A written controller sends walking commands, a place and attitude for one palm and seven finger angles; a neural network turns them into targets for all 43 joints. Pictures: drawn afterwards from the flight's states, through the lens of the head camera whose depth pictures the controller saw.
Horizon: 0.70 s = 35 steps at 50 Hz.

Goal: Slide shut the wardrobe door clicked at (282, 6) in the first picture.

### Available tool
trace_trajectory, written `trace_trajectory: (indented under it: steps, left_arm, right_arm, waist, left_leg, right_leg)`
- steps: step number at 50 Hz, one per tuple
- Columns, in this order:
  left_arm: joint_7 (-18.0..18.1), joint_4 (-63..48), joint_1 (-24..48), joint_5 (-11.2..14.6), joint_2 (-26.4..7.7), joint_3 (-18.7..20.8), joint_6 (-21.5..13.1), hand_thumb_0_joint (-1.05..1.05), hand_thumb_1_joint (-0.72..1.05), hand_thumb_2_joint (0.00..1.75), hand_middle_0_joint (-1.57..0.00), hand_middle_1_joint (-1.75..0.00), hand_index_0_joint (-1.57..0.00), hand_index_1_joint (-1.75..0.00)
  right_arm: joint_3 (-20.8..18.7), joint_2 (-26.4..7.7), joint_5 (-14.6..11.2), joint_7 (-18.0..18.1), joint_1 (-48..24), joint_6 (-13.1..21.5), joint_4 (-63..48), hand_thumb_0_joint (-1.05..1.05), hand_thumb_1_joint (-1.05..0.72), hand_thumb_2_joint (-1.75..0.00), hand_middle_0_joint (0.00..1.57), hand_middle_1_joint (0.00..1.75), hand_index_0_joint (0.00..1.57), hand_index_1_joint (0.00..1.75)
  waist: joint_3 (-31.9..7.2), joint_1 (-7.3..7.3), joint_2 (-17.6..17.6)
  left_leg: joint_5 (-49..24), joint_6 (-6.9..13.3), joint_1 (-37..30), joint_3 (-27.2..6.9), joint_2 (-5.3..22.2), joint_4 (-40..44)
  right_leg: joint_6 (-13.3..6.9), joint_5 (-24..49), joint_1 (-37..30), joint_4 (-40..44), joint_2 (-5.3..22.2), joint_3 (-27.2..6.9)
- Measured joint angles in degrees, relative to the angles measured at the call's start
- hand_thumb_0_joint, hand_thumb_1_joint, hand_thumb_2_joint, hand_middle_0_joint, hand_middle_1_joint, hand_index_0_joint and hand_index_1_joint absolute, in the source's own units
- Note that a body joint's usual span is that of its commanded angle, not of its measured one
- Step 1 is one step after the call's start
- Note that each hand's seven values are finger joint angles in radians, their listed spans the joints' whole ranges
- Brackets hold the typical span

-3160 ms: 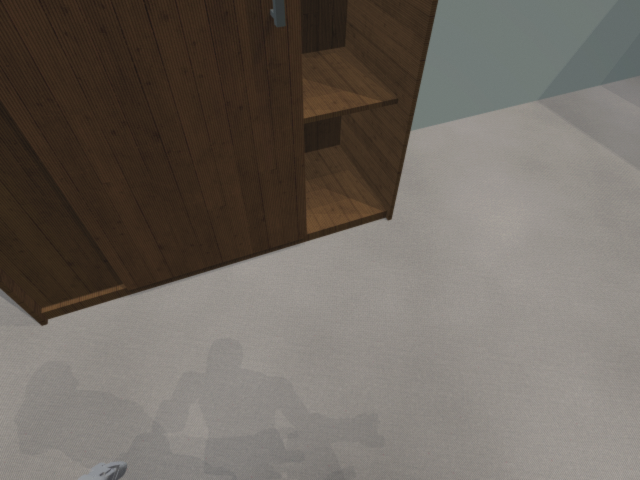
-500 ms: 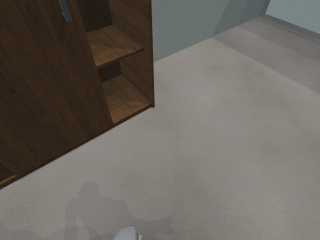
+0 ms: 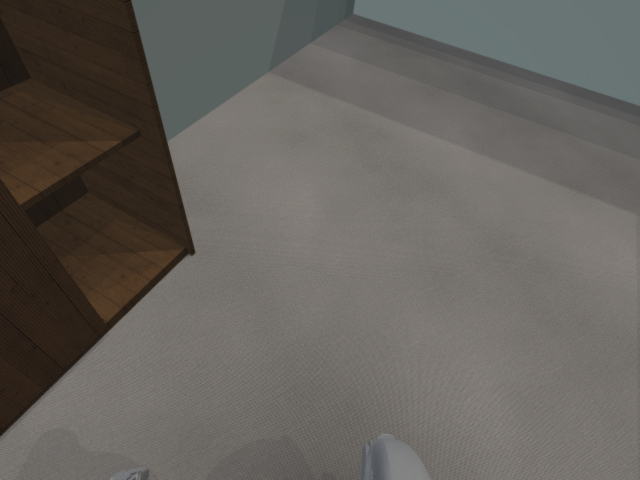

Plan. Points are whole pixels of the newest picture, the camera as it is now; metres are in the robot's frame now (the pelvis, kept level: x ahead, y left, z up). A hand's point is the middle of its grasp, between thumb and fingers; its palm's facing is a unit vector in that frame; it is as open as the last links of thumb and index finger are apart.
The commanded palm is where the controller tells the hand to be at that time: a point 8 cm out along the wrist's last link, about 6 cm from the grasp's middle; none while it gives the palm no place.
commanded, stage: walk to a spot facing it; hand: left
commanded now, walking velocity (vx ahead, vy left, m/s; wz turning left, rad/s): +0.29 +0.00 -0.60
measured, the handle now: out of the picture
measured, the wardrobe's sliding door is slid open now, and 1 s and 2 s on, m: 0.38 0.38 0.38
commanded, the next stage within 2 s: none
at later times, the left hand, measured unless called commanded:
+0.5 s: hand (221, 357) +0.32 +0.17 -0.17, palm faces -0.27 -0.93 -0.23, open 7.3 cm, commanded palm none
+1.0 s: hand (261, 254) +0.54 +0.14 -0.17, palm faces -0.56 -0.81 -0.20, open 7.4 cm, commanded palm none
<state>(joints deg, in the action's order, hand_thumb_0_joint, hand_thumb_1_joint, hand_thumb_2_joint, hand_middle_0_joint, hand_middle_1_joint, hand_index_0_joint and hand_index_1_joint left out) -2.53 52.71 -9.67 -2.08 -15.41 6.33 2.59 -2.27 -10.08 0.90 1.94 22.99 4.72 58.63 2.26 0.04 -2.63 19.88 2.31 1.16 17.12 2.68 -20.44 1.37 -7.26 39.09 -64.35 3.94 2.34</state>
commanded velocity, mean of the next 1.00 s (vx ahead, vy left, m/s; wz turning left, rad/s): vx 0.12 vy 0.00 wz -0.60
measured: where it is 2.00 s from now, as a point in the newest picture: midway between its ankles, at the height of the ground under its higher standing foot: (295, 429)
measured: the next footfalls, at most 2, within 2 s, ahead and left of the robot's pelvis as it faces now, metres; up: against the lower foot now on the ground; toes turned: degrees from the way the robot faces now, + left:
right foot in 0.22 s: +0.23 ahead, -0.09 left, +0.00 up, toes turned -16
left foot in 0.64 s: +0.43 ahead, +0.10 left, +0.00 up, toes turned -17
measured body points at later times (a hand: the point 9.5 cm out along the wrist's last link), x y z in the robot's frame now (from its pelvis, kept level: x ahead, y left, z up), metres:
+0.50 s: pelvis +0.21 -0.01 -0.01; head +0.25 -0.02 +0.44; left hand +0.34 +0.22 -0.15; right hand +0.23 -0.26 -0.15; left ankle +0.33 +0.15 -0.68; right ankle +0.19 -0.08 -0.74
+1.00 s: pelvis +0.35 +0.03 +0.00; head +0.39 +0.01 +0.44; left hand +0.57 +0.18 -0.15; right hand +0.24 -0.21 -0.14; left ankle +0.39 +0.12 -0.74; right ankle +0.28 -0.10 -0.68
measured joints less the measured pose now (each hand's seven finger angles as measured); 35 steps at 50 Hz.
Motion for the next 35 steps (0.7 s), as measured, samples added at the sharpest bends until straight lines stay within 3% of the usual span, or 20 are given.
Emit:
trace_trajectory:
  steps: [4,7,9,11,12,13,14,16,20,24,28,32,33,35]
  left_arm:
    - [-0.4,-0.2,3.9,0.1,1.4,-1.1,0.3,0.00,0.91,0.90,-0.19,-0.29,-0.19,-0.30]
    - [-0.5,-0.6,6.5,0.2,2.6,-1.9,-0.1,0.00,0.91,0.90,-0.19,-0.29,-0.19,-0.30]
    - [-0.5,-1.1,7.6,0.2,3.2,-2.5,-0.8,0.01,0.91,0.90,-0.20,-0.29,-0.20,-0.30]
    - [-0.6,-1.7,7.3,0.2,3.3,-3.2,-2.2,0.00,0.91,0.90,-0.20,-0.29,-0.20,-0.30]
    - [-0.4,-1.9,6.9,0.5,3.3,-3.3,-3.2,0.00,0.91,0.90,-0.20,-0.29,-0.20,-0.30]
    - [0.1,-2.1,6.3,1.0,3.5,-3.4,-3.8,0.00,0.91,0.90,-0.20,-0.29,-0.20,-0.30]
    - [0.5,-2.0,5.5,1.4,3.6,-3.6,-4.1,0.00,0.91,0.90,-0.20,-0.29,-0.20,-0.30]
    - [1.1,-1.1,3.3,1.9,3.6,-3.7,-3.9,0.00,0.91,0.90,-0.20,-0.29,-0.20,-0.30]
    - [2.2,1.6,-1.0,1.4,3.5,-3.0,-3.9,0.00,0.92,0.90,-0.20,-0.29,-0.20,-0.30]
    - [1.9,2.8,-3.9,1.0,3.1,-2.5,-3.9,0.00,0.92,0.90,-0.21,-0.29,-0.20,-0.30]
    - [1.8,2.4,-5.8,0.9,2.4,-2.1,-3.6,0.00,0.91,0.90,-0.20,-0.29,-0.20,-0.30]
    - [2.1,1.6,-8.1,1.3,1.6,-1.4,-2.6,0.00,0.91,0.90,-0.20,-0.29,-0.20,-0.30]
    - [2.2,1.7,-8.2,1.6,1.0,-1.2,-2.1,0.00,0.91,0.90,-0.20,-0.29,-0.20,-0.30]
    - [2.4,2.3,-8.2,1.6,0.3,-0.7,-1.3,0.00,0.91,0.90,-0.20,-0.29,-0.20,-0.30]
  right_arm:
    - [0.3,0.1,0.4,0.0,3.7,-0.5,2.0,0.00,-0.92,-0.90,0.20,0.30,0.19,0.30]
    - [0.6,0.7,0.5,-0.1,6.0,-1.1,3.1,0.00,-0.92,-0.90,0.20,0.30,0.19,0.30]
    - [0.8,1.3,0.4,-0.4,7.2,-1.7,3.7,0.00,-0.92,-0.90,0.20,0.30,0.19,0.30]
    - [1.0,2.1,0.0,-0.9,8.9,-2.4,4.1,0.00,-0.91,-0.90,0.20,0.30,0.19,0.30]
    - [1.0,2.4,-0.5,-1.2,8.9,-2.9,4.1,0.01,-0.91,-0.90,0.20,0.30,0.19,0.30]
    - [0.9,2.3,-0.6,-1.2,7.5,-3.5,4.1,0.01,-0.91,-0.90,0.20,0.30,0.20,0.30]
    - [0.7,2.3,-0.6,-1.2,5.8,-3.9,3.7,0.01,-0.91,-0.90,0.20,0.30,0.20,0.30]
    - [0.5,2.2,-0.3,-1.3,2.0,-4.1,2.0,0.01,-0.91,-0.90,0.20,0.30,0.20,0.30]
    - [0.1,2.2,0.3,-1.5,-5.7,-3.8,-3.0,0.01,-0.91,-0.90,0.20,0.30,0.20,0.30]
    - [-0.6,0.8,0.5,-1.7,-11.9,-3.5,-6.3,0.01,-0.94,-0.90,0.20,0.30,0.20,0.30]
    - [-0.5,-0.6,0.3,-2.0,-16.3,-3.2,-7.9,0.01,-0.93,-0.90,0.20,0.30,0.19,0.30]
    - [0.1,-1.5,0.0,-1.7,-18.4,-2.7,-8.9,0.00,-0.92,-0.90,0.20,0.30,0.19,0.30]
    - [0.3,-1.2,0.2,-1.6,-18.9,-2.4,-9.0,0.00,-0.92,-0.90,0.20,0.30,0.20,0.30]
    - [1.2,-0.6,0.5,-1.7,-19.5,-2.4,-9.5,0.00,-0.92,-0.90,0.20,0.30,0.20,0.30]
  waist:
    - [2.2,-1.90,0.7]
    - [3.7,-3.12,1.3]
    - [4.6,-3.53,1.4]
    - [4.4,-3.51,0.4]
    - [4.1,-2.89,0.0]
    - [4.5,-2.57,0.4]
    - [5.0,-2.68,0.8]
    - [5.0,-3.10,1.3]
    - [2.9,-2.99,2.0]
    - [1.2,-1.17,3.0]
    - [0.6,1.63,2.8]
    - [-0.1,3.94,2.2]
    - [0.1,4.17,1.2]
    - [0.6,4.77,0.1]
  left_leg:
    - [2.6,-0.8,-4.3,2.8,0.3,1.4]
    - [5.6,-2.0,-6.7,5.0,1.2,0.3]
    - [8.2,-3.0,-6.9,6.3,2.5,-4.4]
    - [9.5,-3.7,-3.5,6.2,4.5,-17.8]
    - [10.1,-4.4,1.0,3.7,5.3,-29.4]
    - [10.5,-4.5,5.9,-0.7,5.4,-40.4]
    - [9.1,-4.6,10.6,-5.0,5.1,-48.9]
    - [4.6,-4.9,18.4,-10.6,5.4,-56.6]
    - [0.9,-6.1,29.1,-15.1,7.8,-50.1]
    - [-3.0,-7.1,33.0,-16.1,8.2,-38.4]
    - [-3.7,-7.2,30.6,-15.7,5.8,-26.7]
    - [-7.7,-6.4,22.7,-13.4,2.6,-13.5]
    - [-9.3,-5.1,22.3,-12.4,2.3,-13.9]
    - [-6.0,-2.7,21.3,-9.8,2.8,-16.8]
  right_leg:
    - [-1.1,-0.3,-2.1,11.5,-0.6,3.5]
    - [-3.2,-2.9,-5.2,19.5,-2.9,6.6]
    - [-4.9,-5.1,-8.5,23.7,-5.0,8.4]
    - [-7.4,-4.4,-14.4,29.3,-5.8,9.3]
    - [-9.9,-3.8,-14.5,28.6,-6.0,8.8]
    - [-10.5,-5.3,-14.5,26.6,-6.7,8.2]
    - [-10.2,-6.8,-15.2,26.0,-7.4,7.6]
    - [-8.9,-7.9,-17.9,27.8,-8.7,6.1]
    - [-7.7,-6.7,-21.8,33.4,-9.7,2.1]
    - [-6.3,-7.5,-23.9,35.5,-9.2,-1.6]
    - [-4.3,-9.9,-25.3,34.8,-8.2,-4.8]
    - [-2.0,-14.6,-26.0,30.5,-7.7,-7.8]
    - [-1.8,-16.3,-24.8,26.4,-7.4,-8.4]
    - [-1.0,-22.9,-20.4,13.1,-6.8,-7.1]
